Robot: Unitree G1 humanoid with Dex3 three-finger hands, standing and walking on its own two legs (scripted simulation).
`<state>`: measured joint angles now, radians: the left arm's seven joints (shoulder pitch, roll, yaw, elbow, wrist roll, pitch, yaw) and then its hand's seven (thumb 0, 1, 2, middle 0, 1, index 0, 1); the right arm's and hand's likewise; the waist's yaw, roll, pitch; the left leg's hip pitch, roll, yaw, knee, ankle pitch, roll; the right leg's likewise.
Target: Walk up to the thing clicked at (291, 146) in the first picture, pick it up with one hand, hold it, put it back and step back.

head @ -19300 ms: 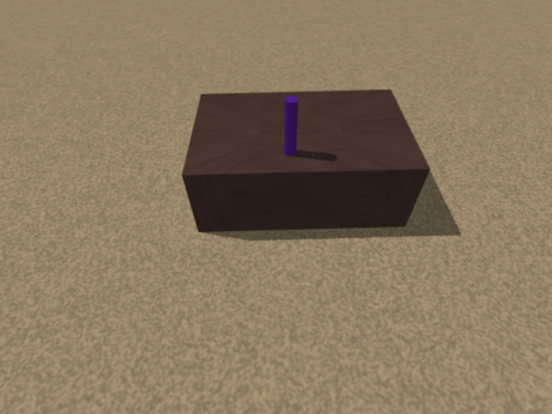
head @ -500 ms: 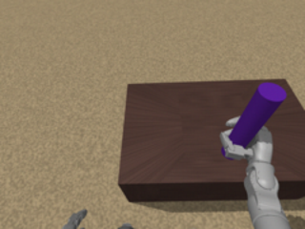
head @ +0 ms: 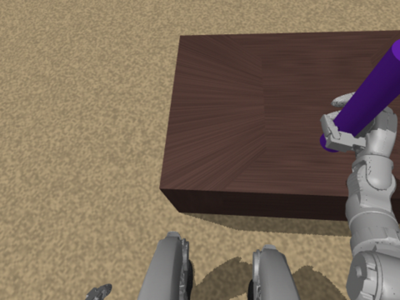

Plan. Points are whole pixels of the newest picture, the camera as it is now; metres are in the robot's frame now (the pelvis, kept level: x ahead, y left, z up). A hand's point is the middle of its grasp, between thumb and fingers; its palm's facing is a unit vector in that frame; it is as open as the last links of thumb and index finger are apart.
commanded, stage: crouch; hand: right
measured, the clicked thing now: (361, 109) +0.46 -0.22 +0.06
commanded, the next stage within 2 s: lower in 0.52 s
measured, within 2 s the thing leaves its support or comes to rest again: rests again in 1.74 s
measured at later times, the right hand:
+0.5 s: hand (332, 125) +0.49 -0.22 -0.04, palm faces +0.23 +0.97 +0.00, open 6.2 cm
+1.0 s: hand (321, 134) +0.51 -0.23 -0.11, palm faces +0.22 +0.97 +0.00, open 6.2 cm
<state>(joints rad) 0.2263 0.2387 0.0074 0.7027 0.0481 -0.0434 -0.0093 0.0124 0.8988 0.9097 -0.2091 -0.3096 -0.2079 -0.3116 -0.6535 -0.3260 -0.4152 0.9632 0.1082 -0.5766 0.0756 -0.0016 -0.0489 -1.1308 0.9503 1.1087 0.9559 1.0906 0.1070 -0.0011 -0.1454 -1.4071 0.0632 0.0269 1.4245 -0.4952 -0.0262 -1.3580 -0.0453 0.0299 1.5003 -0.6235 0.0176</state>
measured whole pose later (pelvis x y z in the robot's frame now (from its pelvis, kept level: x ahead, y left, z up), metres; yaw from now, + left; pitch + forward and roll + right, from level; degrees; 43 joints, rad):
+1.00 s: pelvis -0.02 +0.00 -0.11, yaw +0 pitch +36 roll +4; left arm 0.21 0.29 0.00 0.68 0.08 -0.02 -0.02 0.01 0.90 0.90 -0.21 -0.31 -0.21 -0.31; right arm -0.89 -0.47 -0.52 1.07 0.05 -0.52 0.11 0.00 -0.05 -1.12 0.94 1.11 0.95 1.10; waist 0.17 -0.02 -0.15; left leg -1.86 0.08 0.02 1.81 -0.56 -0.03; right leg -1.83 -0.02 0.07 1.91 -0.71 0.02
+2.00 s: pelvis -0.04 -0.01 -0.18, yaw +0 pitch +36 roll +4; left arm 0.21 0.30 -0.03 0.67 0.08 0.01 -0.04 0.01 0.89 0.90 -0.22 -0.31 -0.21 -0.31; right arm -0.99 -0.51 -0.50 1.10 0.00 -0.48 0.07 0.00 -0.04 -1.14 0.95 1.11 0.96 1.09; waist 0.19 -0.03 -0.12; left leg -2.07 0.09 0.00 2.00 -0.56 -0.05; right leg -2.04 0.00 0.07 2.12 -0.71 0.00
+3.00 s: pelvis -0.04 -0.01 -0.15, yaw +1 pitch +35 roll +5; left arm 0.21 0.30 -0.01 0.66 0.03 0.05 0.00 0.01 0.90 0.90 -0.21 -0.30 -0.21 -0.31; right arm -0.97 -0.59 -0.57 0.97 0.01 -0.35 0.11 -0.01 0.35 -0.10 0.16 0.10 0.14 0.10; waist 0.17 -0.03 -0.12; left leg -1.97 0.08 0.01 1.91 -0.55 -0.05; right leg -1.94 -0.01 0.07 2.03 -0.71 0.00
